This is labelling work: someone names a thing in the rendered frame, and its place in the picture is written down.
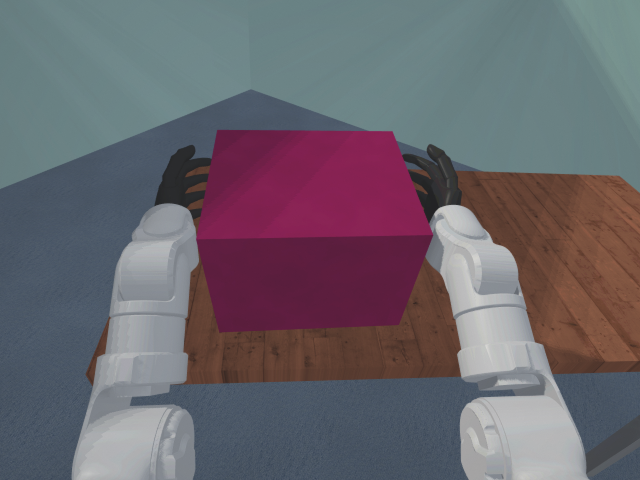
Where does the right robot forearm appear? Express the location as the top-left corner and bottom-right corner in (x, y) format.
(425, 205), (586, 471)

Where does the robot right hand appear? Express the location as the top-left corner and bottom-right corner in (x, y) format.
(402, 144), (462, 223)

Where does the table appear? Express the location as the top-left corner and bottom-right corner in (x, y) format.
(85, 166), (640, 477)

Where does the carton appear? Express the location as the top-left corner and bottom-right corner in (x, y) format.
(196, 130), (433, 332)

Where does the robot right upper arm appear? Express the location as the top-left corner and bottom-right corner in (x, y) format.
(460, 395), (589, 480)

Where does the robot left upper arm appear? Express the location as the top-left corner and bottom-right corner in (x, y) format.
(74, 404), (195, 480)

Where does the left robot forearm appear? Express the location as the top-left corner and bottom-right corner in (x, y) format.
(72, 203), (199, 480)

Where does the robot left hand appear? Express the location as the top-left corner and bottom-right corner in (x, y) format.
(154, 145), (212, 219)

